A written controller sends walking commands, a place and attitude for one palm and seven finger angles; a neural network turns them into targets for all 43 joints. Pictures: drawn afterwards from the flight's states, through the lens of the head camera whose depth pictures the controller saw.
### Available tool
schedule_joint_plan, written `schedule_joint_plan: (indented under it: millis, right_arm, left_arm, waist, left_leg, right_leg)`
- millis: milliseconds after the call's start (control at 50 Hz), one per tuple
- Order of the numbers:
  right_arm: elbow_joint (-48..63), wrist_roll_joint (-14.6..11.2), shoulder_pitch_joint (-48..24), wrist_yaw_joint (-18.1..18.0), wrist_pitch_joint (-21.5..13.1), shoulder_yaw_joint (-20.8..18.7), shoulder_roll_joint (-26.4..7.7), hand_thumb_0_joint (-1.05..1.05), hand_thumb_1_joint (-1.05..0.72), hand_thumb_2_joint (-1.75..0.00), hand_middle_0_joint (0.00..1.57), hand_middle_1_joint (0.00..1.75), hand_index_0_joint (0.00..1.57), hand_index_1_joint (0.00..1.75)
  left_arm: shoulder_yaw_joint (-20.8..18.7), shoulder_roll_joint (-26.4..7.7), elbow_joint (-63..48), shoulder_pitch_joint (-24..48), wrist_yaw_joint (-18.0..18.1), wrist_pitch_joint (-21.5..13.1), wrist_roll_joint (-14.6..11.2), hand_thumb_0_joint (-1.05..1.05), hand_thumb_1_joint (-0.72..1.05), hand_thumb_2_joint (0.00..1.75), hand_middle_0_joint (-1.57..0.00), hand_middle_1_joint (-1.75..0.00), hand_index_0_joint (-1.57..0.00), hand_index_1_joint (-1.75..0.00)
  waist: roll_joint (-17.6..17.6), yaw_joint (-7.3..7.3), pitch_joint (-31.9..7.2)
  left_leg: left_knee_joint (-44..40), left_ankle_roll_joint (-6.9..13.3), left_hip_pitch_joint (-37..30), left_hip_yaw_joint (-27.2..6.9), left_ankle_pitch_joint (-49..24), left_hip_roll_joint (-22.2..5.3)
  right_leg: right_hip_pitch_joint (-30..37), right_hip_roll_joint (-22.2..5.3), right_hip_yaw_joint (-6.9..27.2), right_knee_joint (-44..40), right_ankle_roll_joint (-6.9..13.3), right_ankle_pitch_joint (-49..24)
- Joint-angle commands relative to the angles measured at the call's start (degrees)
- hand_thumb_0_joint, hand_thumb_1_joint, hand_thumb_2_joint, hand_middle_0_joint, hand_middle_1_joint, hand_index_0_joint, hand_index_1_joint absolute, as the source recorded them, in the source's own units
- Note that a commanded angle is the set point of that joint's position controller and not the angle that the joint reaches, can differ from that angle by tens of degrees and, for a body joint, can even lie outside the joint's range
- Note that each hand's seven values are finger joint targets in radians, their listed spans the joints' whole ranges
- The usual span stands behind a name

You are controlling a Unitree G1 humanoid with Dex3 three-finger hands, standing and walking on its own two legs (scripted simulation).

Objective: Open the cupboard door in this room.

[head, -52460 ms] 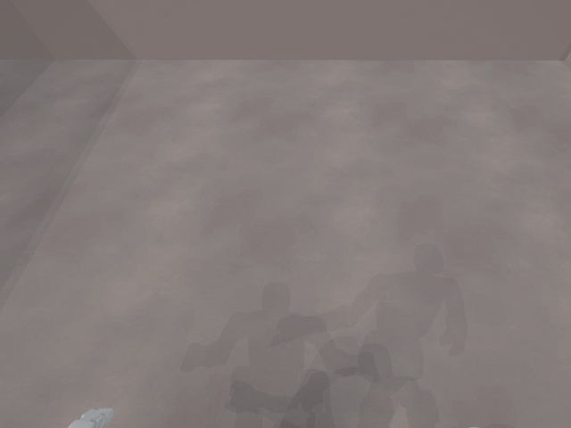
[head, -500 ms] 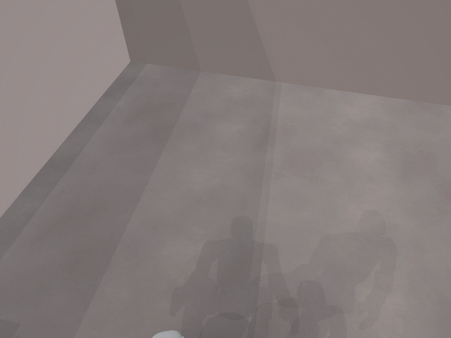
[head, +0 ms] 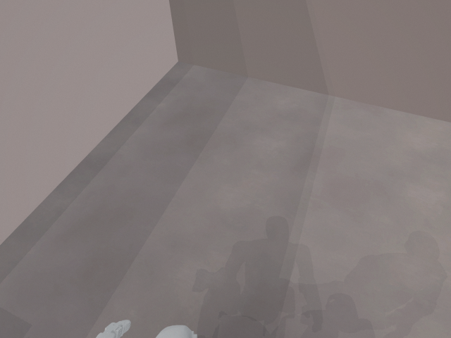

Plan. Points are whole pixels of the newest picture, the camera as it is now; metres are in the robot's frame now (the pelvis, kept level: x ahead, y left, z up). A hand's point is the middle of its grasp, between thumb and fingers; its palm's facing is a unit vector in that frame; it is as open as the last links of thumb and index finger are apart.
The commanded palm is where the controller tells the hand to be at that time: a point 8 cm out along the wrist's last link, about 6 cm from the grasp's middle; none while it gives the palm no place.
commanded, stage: turn to face it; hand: left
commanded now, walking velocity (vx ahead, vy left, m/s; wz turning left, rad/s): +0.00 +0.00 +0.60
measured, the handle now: out of the picture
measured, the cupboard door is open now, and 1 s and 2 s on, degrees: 44 44 44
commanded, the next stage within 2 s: none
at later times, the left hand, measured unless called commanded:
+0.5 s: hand out of the picture +0.09 +0.22 -0.16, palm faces +0.29 -0.91 -0.28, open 7.4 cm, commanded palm none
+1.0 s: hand out of the picture +0.01 +0.19 -0.17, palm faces +0.58 -0.78 -0.25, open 7.4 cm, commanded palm none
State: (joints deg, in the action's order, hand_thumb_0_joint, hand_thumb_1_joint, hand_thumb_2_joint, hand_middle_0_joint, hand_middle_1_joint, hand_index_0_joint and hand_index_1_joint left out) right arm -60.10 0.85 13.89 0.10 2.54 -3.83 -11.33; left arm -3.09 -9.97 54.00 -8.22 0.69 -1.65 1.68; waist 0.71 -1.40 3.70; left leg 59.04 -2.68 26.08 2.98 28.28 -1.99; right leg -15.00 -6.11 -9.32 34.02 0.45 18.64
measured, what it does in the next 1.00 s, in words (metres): steps on the spot, turning left: left foot, then right foot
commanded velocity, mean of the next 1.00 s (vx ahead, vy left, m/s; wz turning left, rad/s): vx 0.00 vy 0.00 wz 0.60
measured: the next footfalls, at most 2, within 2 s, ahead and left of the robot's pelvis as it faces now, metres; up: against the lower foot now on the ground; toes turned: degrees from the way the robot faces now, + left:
left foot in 0.22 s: +0.12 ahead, +0.13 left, +0.00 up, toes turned +14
right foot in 0.54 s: +0.14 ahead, -0.15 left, +0.00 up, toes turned +17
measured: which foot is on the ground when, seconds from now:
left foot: up 0.00-0.20, down 0.22-0.54, up 0.56-0.82, down 0.84-1.00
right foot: down 0.00-0.20, up 0.22-0.52, down 0.54-0.82, up 0.84-1.00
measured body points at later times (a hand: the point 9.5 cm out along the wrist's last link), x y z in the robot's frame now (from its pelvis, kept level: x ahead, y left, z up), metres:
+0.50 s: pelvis +0.05 -0.02 +0.00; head +0.10 +0.00 +0.44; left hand +0.07 +0.27 -0.14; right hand +0.21 -0.24 -0.14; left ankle +0.08 +0.12 -0.73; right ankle +0.09 -0.16 -0.71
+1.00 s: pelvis +0.06 -0.04 +0.00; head +0.10 +0.01 +0.44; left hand -0.02 +0.23 -0.15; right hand +0.30 -0.19 -0.13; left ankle +0.02 +0.08 -0.73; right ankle +0.13 -0.17 -0.67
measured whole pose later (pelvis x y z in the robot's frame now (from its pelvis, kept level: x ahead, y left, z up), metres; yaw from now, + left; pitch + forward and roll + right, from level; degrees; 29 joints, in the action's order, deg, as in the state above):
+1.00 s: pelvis +0.06 -0.04 +0.00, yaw +36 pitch +1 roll +0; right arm -50.5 1.3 7.8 0.2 1.5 -2.9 -12.5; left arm -4.1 -15.1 51.3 -9.1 0.4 3.8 1.1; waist 2.5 -0.1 6.9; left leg 33.3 0.1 19.6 -0.7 14.8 0.0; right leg -27.6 -5.0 -1.7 60.1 -4.9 27.1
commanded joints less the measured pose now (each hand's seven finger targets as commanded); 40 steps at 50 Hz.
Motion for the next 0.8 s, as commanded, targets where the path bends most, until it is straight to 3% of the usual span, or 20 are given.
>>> schedule_joint_plan:
  millis: [0, 80, 140, 160, 180, 200, 220, 260, 320, 420, 460, 480, 500, 520, 540, 560, 620, 720, 760, 780]
  right_arm:
    - [7.21, 0.02, -5.52, 0.81, -1.29, -0.01, -1.76, 0.0, -0.9, -0.9, 0.2, 0.3, 0.2, 0.3]
    - [9.18, -0.05, -7.51, 1.44, -1.47, 0.46, -1.75, 0.0, -0.9, -0.9, 0.2, 0.3, 0.2, 0.3]
    - [9.73, 0.33, -3.32, 1.42, -1.52, -0.27, -5.23, 0.0, -0.9, -0.9, 0.2, 0.3, 0.2, 0.3]
    - [9.0, 0.7, 1.38, 1.29, -1.83, -1.3, -8.89, 0.0, -0.9, -0.9, 0.2, 0.3, 0.2, 0.3]
    - [9.06, 1.2, 6.0, 0.95, -2.19, -3.17, -16.34, 0.0, -0.9, -0.9, 0.2, 0.3, 0.2, 0.3]
    - [8.15, 0.57, 8.81, 0.5, -1.56, -3.47, -19.4, 0.0, -0.9, -0.9, 0.2, 0.3, 0.2, 0.3]
    - [9.62, 0.52, 6.3, -0.09, -1.74, -3.38, -18.77, 0.0, -0.9, -0.9, 0.2, 0.3, 0.2, 0.3]
    - [11.66, 0.69, -1.2, -0.68, -1.86, -2.62, -15.52, 0.0, -0.9, -0.9, 0.2, 0.3, 0.2, 0.3]
    - [13.1, 0.74, -5.29, -0.72, -2.05, -2.09, -14.18, 0.0, -0.9, -0.9, 0.2, 0.3, 0.2, 0.3]
    - [13.57, 0.92, -5.85, -0.16, -1.15, -3.18, -15.27, 0.0, -0.9, -0.9, 0.2, 0.3, 0.2, 0.3]
    - [14.33, 0.68, -7.89, -0.05, -0.68, -3.49, -14.73, 0.0, -0.9, -0.9, 0.2, 0.3, 0.2, 0.3]
    - [14.92, 0.31, -8.69, 0.08, -0.52, -3.43, -13.31, 0.0, -0.9, -0.9, 0.2, 0.3, 0.2, 0.3]
    - [15.88, -0.19, -8.77, 0.44, -0.3, -3.06, -9.74, 0.0, -0.9, -0.9, 0.2, 0.3, 0.2, 0.3]
    - [17.38, -0.05, -10.42, 0.91, -0.63, -2.58, -7.92, 0.0, -0.9, -0.9, 0.2, 0.3, 0.2, 0.3]
    - [16.86, 0.4, -9.3, 1.14, -0.38, -2.76, -9.54, 0.0, -0.9, -0.9, 0.2, 0.3, 0.2, 0.3]
    - [15.35, 0.45, -8.98, 1.15, 0.23, -2.92, -8.4, 0.0, -0.9, -0.9, 0.2, 0.3, 0.2, 0.3]
    - [13.78, -0.05, -7.35, 1.78, 0.39, -1.91, -6.44, 0.0, -0.9, -0.9, 0.2, 0.3, 0.2, 0.3]
    - [14.27, -0.45, -10.55, 1.88, -0.59, -0.67, -4.65, 0.0, -0.9, -0.9, 0.2, 0.3, 0.2, 0.3]
    - [13.29, -0.27, -6.88, 1.66, -0.91, -0.89, -6.29, 0.0, -0.9, -0.9, 0.2, 0.3, 0.2, 0.3]
    - [12.31, -0.04, -2.71, 1.58, -1.37, -1.61, -9.13, 0.0, -0.9, -0.9, 0.2, 0.3, 0.2, 0.3]
  left_arm:
    - [-2.13, -9.59, -1.15, -7.46, 0.93, -0.24, -0.17, 0.0, 0.9, 0.9, -0.2, -0.3, -0.2, -0.3]
    - [-2.91, -11.85, -1.92, -7.51, 0.86, -0.02, 0.01, 0.0, 0.9, 0.9, -0.2, -0.3, -0.2, -0.3]
    - [-3.16, -13.23, -3.43, -5.53, 0.51, 0.3, -0.58, 0.0, 0.9, 0.9, -0.2, -0.3, -0.2, -0.3]
    - [-3.09, -12.45, -4.63, -4.66, 0.33, 0.53, -0.85, 0.0, 0.9, 0.9, -0.2, -0.3, -0.2, -0.3]
    - [-2.26, -8.61, -7.16, -4.0, -0.1, 0.99, -1.4, 0.0, 0.9, 0.9, -0.2, -0.3, -0.2, -0.3]
    - [-1.8, -9.42, -9.44, -1.26, 0.47, 1.93, -0.69, 0.0, 0.9, 0.9, -0.2, -0.3, -0.2, -0.3]
    - [-1.76, -9.41, -10.52, 1.18, 0.75, 2.42, -0.55, 0.0, 0.9, 0.9, -0.2, -0.3, -0.2, -0.3]
    - [-2.2, -9.33, -8.7, 0.78, 0.37, 2.72, -0.51, 0.0, 0.9, 0.9, -0.2, -0.3, -0.2, -0.3]
    - [-2.3, -8.83, -7.26, -2.78, -0.48, 3.2, -0.5, 0.0, 0.9, 0.9, -0.2, -0.3, -0.2, -0.3]
    - [-1.94, -8.48, -8.32, -3.63, -0.41, 3.06, -0.66, 0.0, 0.9, 0.9, -0.2, -0.3, -0.2, -0.3]
    - [-2.22, -8.95, -7.77, -7.38, -0.27, 2.72, -0.76, 0.0, 0.9, 0.9, -0.2, -0.3, -0.2, -0.3]
    - [-2.72, -10.49, -7.36, -9.94, 0.0, 2.32, -0.65, 0.0, 0.9, 0.9, -0.2, -0.3, -0.2, -0.3]
    - [-3.68, -14.9, -7.54, -11.38, 0.52, 1.76, 0.17, 0.0, 0.9, 0.9, -0.2, -0.3, -0.2, -0.3]
    - [-3.9, -18.69, -8.97, -9.09, 0.7, 1.81, 0.53, 0.0, 0.9, 0.9, -0.2, -0.3, -0.2, -0.3]
    - [-3.47, -17.59, -9.77, -6.45, 0.95, 1.58, 0.15, 0.0, 0.9, 0.9, -0.2, -0.3, -0.2, -0.3]
    - [-3.05, -14.97, -10.03, -3.2, 1.15, 1.56, -0.04, 0.0, 0.9, 0.9, -0.2, -0.3, -0.2, -0.3]
    - [-2.1, -12.01, -9.94, -1.02, 1.06, 1.33, -0.02, 0.0, 0.9, 0.9, -0.2, -0.3, -0.2, -0.3]
    - [-3.05, -15.13, -6.59, -8.04, 0.85, 1.15, 0.07, 0.0, 0.9, 0.9, -0.2, -0.3, -0.2, -0.3]
    - [-3.49, -15.54, -6.78, -7.04, 0.56, 1.41, -0.52, 0.0, 0.9, 0.9, -0.2, -0.3, -0.2, -0.3]
    - [-3.37, -14.64, -7.43, -6.04, 0.4, 1.63, -0.94, 0.0, 0.9, 0.9, -0.2, -0.3, -0.2, -0.3]
  waist:
    - [10.27, 2.91, -3.85]
    - [10.46, 3.38, -4.71]
    - [8.69, -0.13, -7.17]
    - [1.3, -2.82, -10.43]
    - [-17.42, -5.12, -12.91]
    - [-13.85, -6.09, -14.12]
    - [-8.81, -4.95, -10.88]
    - [-13.58, -2.13, -7.0]
    - [-10.67, 0.54, -7.47]
    - [-9.73, 0.59, -7.78]
    - [-9.98, 2.51, -8.07]
    - [-6.47, 3.93, -8.47]
    - [7.07, 5.01, -7.61]
    - [17.23, 5.55, -5.33]
    - [12.81, 3.76, -4.88]
    - [13.62, 1.87, -3.25]
    - [13.98, 0.45, -3.17]
    - [11.76, 4.0, -6.63]
    - [10.08, 1.85, -7.73]
    - [4.33, -0.65, -10.1]
  left_leg:
    - [-2.65, -1.01, 7.13, 1.89, -1.75, -1.76]
    - [-16.69, -0.21, 1.93, 5.73, -5.55, 0.33]
    - [-27.99, 1.35, -10.53, 6.55, -16.55, 1.72]
    - [-31.94, 3.37, -21.6, 1.93, -29.11, -2.41]
    - [-34.7, 13.12, -30.2, -22.71, -51.48, -20.21]
    - [-36.7, 18.53, -27.46, -28.22, -47.89, -25.94]
    - [-37.61, 18.53, -23.22, -29.41, -37.17, -24.37]
    - [-40.05, 14.61, -14.8, -23.52, -26.45, -18.24]
    - [-39.31, 11.45, -12.73, -16.75, -24.48, -12.4]
    - [-39.12, 10.76, -8.14, -19.85, -17.32, -10.18]
    - [-36.59, 9.29, -3.95, -19.68, -15.33, -7.95]
    - [-32.8, 7.19, 0.32, -17.99, -12.46, -5.11]
    - [-20.89, 2.91, 10.17, -11.39, -3.88, 1.79]
    - [-5.29, 0.09, 12.11, -3.56, 4.99, 5.98]
    - [5.13, 1.11, 9.65, -5.91, 4.03, 2.94]
    - [10.69, 0.8, 9.64, -5.98, 1.14, 1.65]
    - [4.27, -0.87, 6.8, -1.63, -2.15, 0.17]
    - [-18.52, -0.44, -0.59, 3.65, -2.65, 2.35]
    - [-28.66, 0.47, -9.15, 3.6, -11.83, 2.63]
    - [-34.51, 2.06, -18.84, 0.05, -22.32, -0.32]
  right_leg:
    - [13.03, -14.32, 5.08, -11.24, 5.46, -43.29]
    - [15.2, -13.91, 1.61, -7.34, 4.41, -46.99]
    - [9.59, -12.7, -1.79, 1.2, 1.41, -41.82]
    - [1.69, -11.29, -2.8, 10.34, -1.05, -31.01]
    - [-14.88, -1.84, -3.31, 25.77, -5.79, 11.68]
    - [-17.4, 0.25, 5.53, 33.97, -4.99, 22.64]
    - [-20.61, -0.29, 8.21, 36.2, -5.07, 19.13]
    - [-19.41, -0.73, 10.29, 35.49, -5.1, 11.97]
    - [-14.12, 1.03, 8.83, 27.1, -5.05, 7.36]
    - [-4.64, 4.94, 6.56, 10.82, -4.15, 6.55]
    - [2.89, 6.09, 5.63, 1.0, -3.77, 1.39]
    - [8.96, 4.33, 7.01, -7.73, -3.07, -1.52]
    - [14.09, -7.71, 21.04, -18.48, 1.24, 6.47]
    - [8.25, -21.25, 32.59, -23.44, 7.51, 4.4]
    - [2.38, -21.76, 29.79, -21.28, 9.61, 1.61]
    - [0.63, -17.53, 25.29, -19.19, 8.29, -3.33]
    - [4.83, -11.92, 10.06, -13.38, 5.76, -25.6]
    - [14.38, -13.51, 7.39, -5.72, 5.04, -40.46]
    - [10.13, -12.67, 4.43, -0.9, 2.08, -35.58]
    - [3.72, -11.5, 2.06, 6.6, -0.64, -29.3]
